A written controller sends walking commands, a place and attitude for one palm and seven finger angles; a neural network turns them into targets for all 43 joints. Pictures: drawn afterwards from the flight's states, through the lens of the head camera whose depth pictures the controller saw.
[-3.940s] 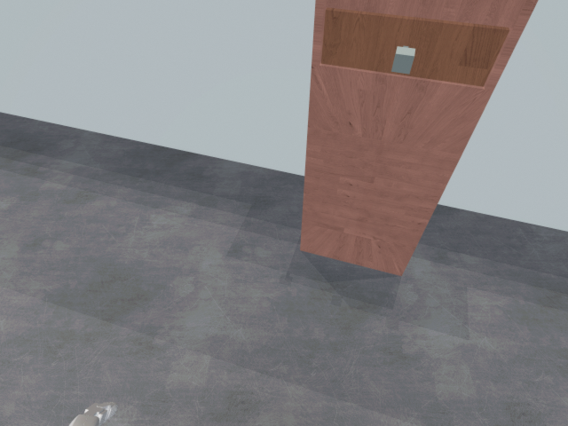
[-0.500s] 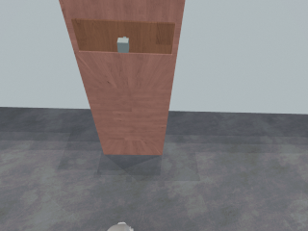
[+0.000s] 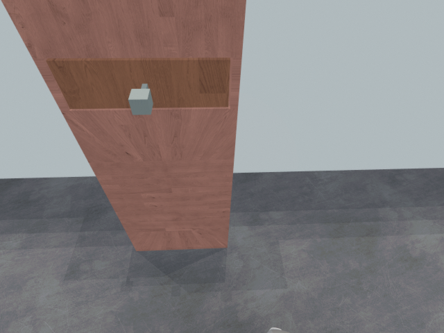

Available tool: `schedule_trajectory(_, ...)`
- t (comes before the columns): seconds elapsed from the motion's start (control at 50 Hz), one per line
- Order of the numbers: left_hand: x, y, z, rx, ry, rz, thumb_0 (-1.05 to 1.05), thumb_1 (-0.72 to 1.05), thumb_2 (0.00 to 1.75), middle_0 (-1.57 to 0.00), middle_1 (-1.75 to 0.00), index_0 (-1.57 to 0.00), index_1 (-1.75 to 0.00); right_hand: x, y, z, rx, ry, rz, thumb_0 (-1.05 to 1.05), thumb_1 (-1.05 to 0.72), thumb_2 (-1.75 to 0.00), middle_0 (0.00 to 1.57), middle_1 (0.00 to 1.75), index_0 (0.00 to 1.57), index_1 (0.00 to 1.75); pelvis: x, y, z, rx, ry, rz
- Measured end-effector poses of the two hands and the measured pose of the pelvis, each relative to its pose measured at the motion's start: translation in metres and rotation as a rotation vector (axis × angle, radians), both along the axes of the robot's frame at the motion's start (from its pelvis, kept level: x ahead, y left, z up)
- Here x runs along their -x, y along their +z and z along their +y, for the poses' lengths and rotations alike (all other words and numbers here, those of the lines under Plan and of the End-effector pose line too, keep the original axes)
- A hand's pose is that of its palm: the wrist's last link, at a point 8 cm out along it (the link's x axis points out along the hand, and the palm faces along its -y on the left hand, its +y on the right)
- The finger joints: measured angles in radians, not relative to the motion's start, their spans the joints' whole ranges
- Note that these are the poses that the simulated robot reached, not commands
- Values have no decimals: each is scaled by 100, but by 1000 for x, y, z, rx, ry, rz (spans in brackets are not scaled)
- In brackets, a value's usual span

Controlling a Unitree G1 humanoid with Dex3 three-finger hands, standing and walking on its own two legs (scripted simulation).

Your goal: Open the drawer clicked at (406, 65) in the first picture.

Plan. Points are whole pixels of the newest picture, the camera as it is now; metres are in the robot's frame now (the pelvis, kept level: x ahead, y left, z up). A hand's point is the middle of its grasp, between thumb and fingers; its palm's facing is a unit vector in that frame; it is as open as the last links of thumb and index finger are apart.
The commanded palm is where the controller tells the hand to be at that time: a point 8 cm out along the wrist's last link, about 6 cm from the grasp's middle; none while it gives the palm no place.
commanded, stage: come to a stop and stand still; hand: left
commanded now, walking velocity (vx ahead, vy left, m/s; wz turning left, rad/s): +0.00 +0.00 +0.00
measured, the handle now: (142, 96) +0.56 +0.19 +0.13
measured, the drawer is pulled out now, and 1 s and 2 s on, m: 0.00 0.00 0.00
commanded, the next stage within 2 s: look again from close up in 1.26 s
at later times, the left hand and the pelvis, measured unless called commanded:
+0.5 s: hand out of the picture +0.08 +0.17 -0.16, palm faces +0.12 -0.95 -0.28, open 7.3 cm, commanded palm none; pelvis +0.04 -0.03 +0.00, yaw +3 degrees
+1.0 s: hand out of the picture +0.01 +0.25 -0.17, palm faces +0.04 -0.97 -0.23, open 7.4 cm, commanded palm none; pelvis +0.00 +0.07 -0.01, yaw +2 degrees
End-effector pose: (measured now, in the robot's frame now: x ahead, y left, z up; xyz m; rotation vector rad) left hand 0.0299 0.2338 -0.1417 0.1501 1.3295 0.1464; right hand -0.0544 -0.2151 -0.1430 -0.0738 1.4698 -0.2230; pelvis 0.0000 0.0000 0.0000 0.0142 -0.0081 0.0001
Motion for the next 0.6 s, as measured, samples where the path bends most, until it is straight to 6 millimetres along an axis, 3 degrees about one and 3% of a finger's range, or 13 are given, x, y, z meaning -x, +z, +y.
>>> schedule_trajectory(0.12,-60,1,-38,-48,-27,-65,0,92,90,-20,-29,-20,-30,-16,-26,-22,-74,-14,97,1,-91,-90,20,30,20,29,-40,-14,-35,-1,10,7)
schedule_trajectory(0.26,-86,17,-53,-86,31,-117,-1,95,90,-20,-29,-21,-30,-93,-22,-51,-56,62,28,1,-91,-90,20,30,20,29,-55,-3,-51,-24,35,10)
schedule_trajectory(0.36,-73,21,-45,-101,57,-88,-1,94,90,-21,-30,-21,-30,-158,-17,-68,-12,121,-102,1,-91,-90,20,30,20,29,-51,0,-46,-26,42,14)
schedule_trajectory(0.44,-52,19,-32,-104,81,-55,-1,92,90,-21,-30,-21,-30,-197,-7,-69,26,166,-204,1,-91,-90,20,30,20,29,-46,0,-36,-22,51,15)
schedule_trajectory(0.52,-29,11,-13,-95,95,-27,0,91,90,-21,-30,-21,-30,-218,6,-56,55,205,-279,0,-91,-90,19,29,19,29,-40,-2,-21,-16,54,15)
schedule_trajectory(0.6,-11,-1,16,-92,91,-33,0,91,90,-21,-30,-21,-30,-225,14,-32,79,222,-407,1,-91,-90,19,29,19,29,-36,-13,5,5,58,5)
